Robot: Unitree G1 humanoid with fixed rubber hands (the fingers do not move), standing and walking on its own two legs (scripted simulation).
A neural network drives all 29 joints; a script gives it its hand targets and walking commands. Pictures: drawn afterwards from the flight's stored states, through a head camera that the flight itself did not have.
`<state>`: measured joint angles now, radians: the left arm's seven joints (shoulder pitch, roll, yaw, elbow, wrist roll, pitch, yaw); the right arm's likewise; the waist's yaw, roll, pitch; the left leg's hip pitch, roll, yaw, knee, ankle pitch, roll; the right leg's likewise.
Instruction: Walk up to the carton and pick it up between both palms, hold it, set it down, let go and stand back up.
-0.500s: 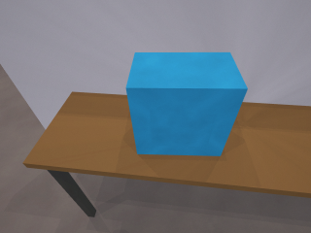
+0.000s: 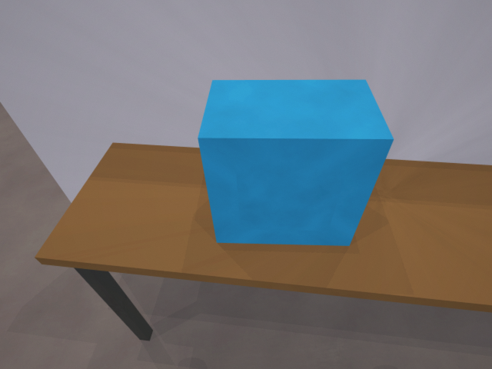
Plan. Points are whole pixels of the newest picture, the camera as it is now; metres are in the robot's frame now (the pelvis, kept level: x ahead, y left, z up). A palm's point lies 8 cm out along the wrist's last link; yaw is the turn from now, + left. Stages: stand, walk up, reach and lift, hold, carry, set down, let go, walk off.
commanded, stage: stand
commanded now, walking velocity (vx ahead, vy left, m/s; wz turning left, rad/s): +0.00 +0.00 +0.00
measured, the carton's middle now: (284, 167) +0.52 +0.01 +0.04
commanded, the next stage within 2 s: none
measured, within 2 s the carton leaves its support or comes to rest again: neither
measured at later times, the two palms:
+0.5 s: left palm out of the picture +0.05 +0.31 -0.11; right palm out of the picture +0.13 -0.25 -0.11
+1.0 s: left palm out of the picture +0.05 +0.31 -0.11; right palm out of the picture +0.13 -0.25 -0.11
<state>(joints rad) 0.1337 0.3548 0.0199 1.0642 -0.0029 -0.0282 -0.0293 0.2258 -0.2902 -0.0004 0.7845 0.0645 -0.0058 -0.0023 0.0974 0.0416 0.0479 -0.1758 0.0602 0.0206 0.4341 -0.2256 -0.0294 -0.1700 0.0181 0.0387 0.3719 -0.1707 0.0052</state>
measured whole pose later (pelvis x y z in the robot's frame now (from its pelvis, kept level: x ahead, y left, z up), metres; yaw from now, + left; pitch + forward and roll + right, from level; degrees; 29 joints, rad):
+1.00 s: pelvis +0.00 +0.00 +0.00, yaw +0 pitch -2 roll -1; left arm 0.13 0.35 0.02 1.07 0.00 -0.03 -0.03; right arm 0.23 -0.29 0.00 0.79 0.06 -0.01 0.00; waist 0.10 0.04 0.04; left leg -0.18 0.06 0.02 0.43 -0.23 -0.03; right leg -0.17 0.02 0.04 0.37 -0.17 0.01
